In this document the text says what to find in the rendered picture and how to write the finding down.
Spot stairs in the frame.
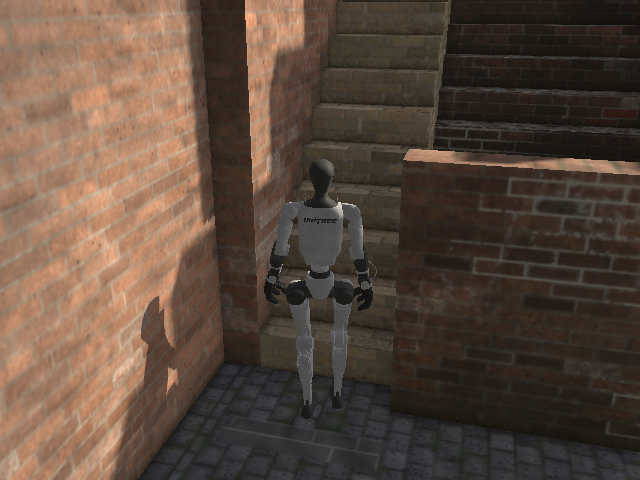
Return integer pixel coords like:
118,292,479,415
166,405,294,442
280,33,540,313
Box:
259,0,452,386

